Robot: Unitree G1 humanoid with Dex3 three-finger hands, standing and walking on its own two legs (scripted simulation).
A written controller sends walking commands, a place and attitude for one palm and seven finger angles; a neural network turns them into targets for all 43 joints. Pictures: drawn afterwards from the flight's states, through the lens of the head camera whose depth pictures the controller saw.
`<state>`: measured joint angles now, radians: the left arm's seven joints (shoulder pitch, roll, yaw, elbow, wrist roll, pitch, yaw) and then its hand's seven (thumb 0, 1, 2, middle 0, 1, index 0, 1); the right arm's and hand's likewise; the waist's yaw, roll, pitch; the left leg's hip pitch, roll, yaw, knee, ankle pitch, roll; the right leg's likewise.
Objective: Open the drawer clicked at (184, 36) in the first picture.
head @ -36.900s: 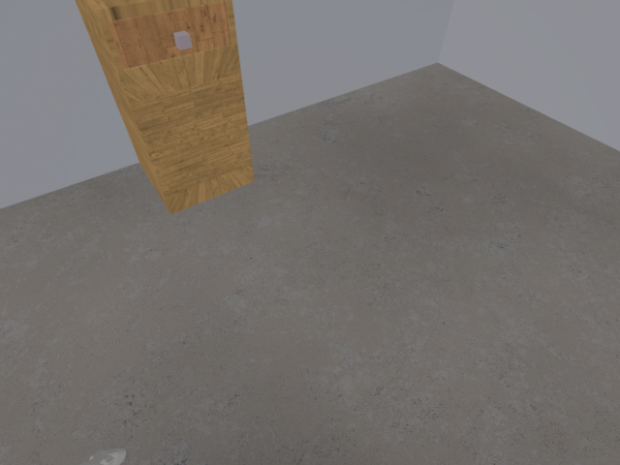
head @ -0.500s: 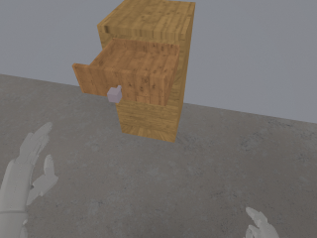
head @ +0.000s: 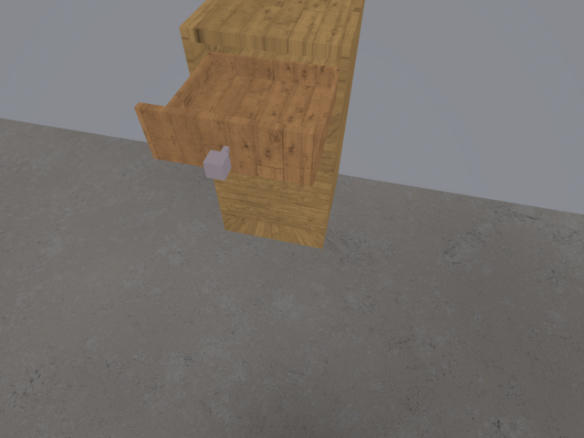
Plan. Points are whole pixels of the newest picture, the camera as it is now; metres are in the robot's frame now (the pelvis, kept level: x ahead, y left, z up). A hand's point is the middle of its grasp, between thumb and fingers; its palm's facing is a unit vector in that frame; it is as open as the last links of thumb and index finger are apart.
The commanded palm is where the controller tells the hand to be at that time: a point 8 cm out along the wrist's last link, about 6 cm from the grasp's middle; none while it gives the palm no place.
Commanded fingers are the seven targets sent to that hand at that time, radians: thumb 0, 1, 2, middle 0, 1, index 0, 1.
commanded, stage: let the arm hang, fingers relaxed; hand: left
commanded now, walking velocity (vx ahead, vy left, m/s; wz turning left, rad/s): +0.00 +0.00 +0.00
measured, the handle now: (220, 159) +0.63 +0.20 -0.03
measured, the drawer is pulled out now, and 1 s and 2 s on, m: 0.30 0.30 0.30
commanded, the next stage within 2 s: look to check the result in 0.54 s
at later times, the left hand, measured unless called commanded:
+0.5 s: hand out of the picture +0.03 +0.18 -0.17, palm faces -0.01 -0.98 -0.21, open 7.3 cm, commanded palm none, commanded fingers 0.00 0.90 0.90 -0.20 -0.30 -0.20 -0.30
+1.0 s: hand out of the picture +0.03 +0.17 -0.17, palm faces -0.01 -0.98 -0.22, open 7.4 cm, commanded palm none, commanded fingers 0.00 0.90 0.90 -0.20 -0.30 -0.20 -0.30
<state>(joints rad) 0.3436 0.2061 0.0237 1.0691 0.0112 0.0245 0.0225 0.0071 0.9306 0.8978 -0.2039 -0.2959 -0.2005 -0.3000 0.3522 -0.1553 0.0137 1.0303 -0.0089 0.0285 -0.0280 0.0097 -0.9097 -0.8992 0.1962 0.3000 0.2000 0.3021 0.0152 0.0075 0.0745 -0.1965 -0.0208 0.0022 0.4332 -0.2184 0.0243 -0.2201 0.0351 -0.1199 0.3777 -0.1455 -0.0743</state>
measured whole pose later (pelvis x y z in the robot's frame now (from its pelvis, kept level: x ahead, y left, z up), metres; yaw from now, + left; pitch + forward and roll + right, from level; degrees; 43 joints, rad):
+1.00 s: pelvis +0.02 +0.00 +0.00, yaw -2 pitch -1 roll +0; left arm 0.26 0.15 0.01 1.14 0.01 -0.01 0.04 0.01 0.91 0.90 -0.20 -0.30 -0.20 -0.30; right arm 0.29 -0.15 0.00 1.11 -0.01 0.00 -0.04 0.00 -0.91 -0.90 0.20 0.30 0.20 0.30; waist -0.01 0.02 0.06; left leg -0.12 -0.01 0.04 0.37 -0.23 0.02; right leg -0.17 0.05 -0.08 0.35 -0.16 -0.08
